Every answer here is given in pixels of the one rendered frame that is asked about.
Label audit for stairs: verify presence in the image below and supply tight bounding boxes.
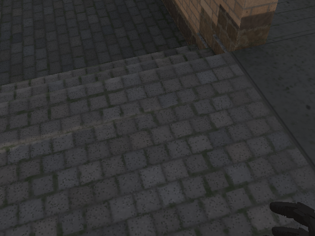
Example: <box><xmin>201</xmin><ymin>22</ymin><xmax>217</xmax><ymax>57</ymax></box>
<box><xmin>0</xmin><ymin>44</ymin><xmax>216</xmax><ymax>103</ymax></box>

